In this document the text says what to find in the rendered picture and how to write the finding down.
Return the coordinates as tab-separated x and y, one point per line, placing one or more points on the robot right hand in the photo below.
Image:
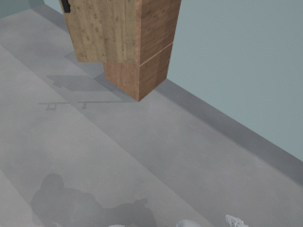
234	222

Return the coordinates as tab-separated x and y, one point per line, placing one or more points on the cupboard door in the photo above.
102	30

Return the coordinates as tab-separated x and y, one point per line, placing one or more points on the handle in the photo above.
66	6

